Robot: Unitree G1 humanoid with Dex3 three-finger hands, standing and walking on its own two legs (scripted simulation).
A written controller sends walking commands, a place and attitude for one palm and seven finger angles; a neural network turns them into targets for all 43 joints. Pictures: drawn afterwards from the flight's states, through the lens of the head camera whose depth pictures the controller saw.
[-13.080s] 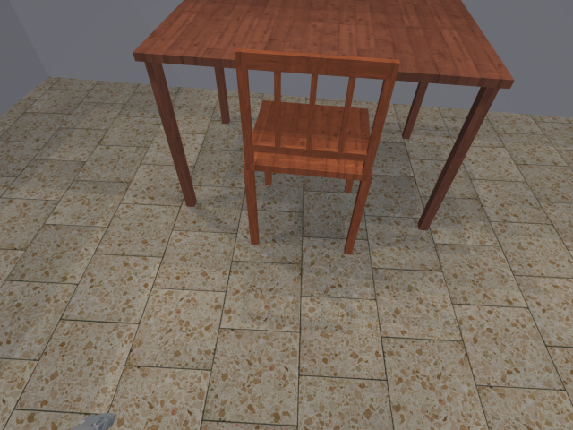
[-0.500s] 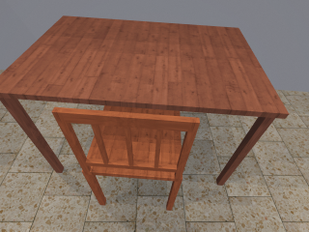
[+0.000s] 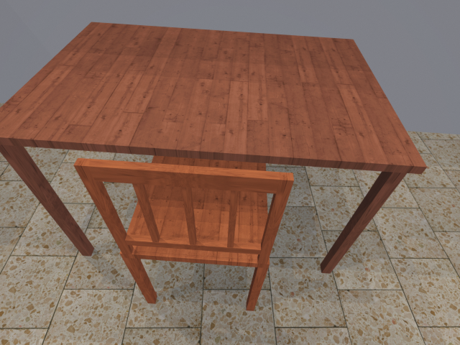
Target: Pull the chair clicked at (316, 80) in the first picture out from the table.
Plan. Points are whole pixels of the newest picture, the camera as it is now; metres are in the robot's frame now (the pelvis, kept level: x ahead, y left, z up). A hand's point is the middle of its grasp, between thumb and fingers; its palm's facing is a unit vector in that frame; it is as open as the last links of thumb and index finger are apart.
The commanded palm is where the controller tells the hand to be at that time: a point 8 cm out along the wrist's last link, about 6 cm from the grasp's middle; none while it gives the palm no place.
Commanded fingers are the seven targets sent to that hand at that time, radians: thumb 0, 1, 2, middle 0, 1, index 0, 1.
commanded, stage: shuffle to correct the standing spot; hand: left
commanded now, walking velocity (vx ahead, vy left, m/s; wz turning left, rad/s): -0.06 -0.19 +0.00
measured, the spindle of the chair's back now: (190, 216) +0.42 +0.12 -0.10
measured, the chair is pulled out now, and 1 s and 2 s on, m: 0.00 0.00 0.00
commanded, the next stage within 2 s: come to a stop and stand still in 0.16 s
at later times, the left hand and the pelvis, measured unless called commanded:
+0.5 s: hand out of the picture -0.02 +0.11 -0.18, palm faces +0.06 -0.98 -0.20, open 7.4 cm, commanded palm none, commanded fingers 0.00 0.90 0.90 -0.20 -0.30 -0.20 -0.30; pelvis -0.01 -0.06 -0.01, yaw +1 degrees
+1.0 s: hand out of the picture +0.01 +0.21 -0.19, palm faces +0.02 -0.98 -0.22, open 7.4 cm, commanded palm none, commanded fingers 0.00 0.90 0.90 -0.20 -0.30 -0.20 -0.30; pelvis +0.00 +0.03 -0.01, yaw +1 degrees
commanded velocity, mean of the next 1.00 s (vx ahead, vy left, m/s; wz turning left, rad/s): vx -0.01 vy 0.01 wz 0.00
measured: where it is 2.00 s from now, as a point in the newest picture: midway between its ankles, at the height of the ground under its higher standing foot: outside the picture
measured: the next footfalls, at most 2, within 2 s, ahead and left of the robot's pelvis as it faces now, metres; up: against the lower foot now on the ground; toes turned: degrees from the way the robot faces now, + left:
left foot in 0.72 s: +0.05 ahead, +0.07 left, +0.00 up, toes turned +4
right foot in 1.32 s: +0.01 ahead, -0.06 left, +0.00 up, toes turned +0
